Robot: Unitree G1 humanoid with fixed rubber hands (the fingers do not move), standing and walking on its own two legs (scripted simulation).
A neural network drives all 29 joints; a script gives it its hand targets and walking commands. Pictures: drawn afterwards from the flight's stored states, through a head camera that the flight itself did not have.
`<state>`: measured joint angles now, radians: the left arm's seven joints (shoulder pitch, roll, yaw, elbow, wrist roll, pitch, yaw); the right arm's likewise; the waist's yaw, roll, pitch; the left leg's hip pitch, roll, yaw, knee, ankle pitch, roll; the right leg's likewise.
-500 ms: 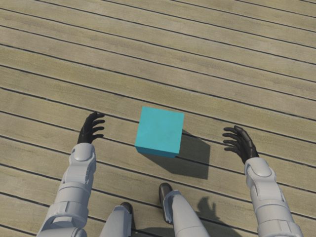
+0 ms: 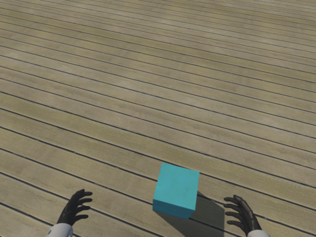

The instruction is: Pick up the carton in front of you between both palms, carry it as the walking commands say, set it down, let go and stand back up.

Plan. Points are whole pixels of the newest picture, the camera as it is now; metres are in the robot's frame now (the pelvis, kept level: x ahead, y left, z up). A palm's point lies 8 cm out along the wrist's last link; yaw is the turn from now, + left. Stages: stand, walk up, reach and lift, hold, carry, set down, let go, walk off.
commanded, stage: let go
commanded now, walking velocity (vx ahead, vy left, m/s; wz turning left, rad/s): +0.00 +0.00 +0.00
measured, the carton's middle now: (174, 191) +0.42 -0.11 -0.65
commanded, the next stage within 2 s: stand in 0.42 s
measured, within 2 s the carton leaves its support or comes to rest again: neither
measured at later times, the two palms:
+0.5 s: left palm (68, 233) +0.15 +0.22 -0.08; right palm (266, 234) +0.15 -0.27 -0.08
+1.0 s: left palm (82, 229) +0.16 +0.20 -0.13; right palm out of the picture +0.09 -0.30 -0.13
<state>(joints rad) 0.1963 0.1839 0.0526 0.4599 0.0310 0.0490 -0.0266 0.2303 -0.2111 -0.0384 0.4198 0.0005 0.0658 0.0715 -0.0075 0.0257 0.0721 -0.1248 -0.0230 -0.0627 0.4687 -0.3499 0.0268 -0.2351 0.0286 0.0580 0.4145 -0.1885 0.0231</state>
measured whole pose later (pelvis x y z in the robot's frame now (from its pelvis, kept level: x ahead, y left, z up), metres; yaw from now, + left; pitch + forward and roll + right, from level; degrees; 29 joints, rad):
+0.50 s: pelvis +0.01 -0.02 +0.00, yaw -1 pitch +1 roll -1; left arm 0.27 0.21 0.02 0.58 0.04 0.01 0.01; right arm 0.27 -0.26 -0.02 0.48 -0.05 0.07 -0.02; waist -0.01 0.04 -0.04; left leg -0.14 0.01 -0.02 0.51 -0.42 0.00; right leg -0.28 0.05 0.07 0.50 -0.25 0.01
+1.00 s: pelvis +0.05 -0.03 -0.03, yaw -6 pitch +5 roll +0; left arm 0.32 0.24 0.00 0.73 0.02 -0.02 0.03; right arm 0.37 -0.28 0.00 0.66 -0.01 0.01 -0.07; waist -0.02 0.02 -0.09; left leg -0.19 0.05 0.06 0.64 -0.53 -0.02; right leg -0.41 0.11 0.12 0.74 -0.40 -0.03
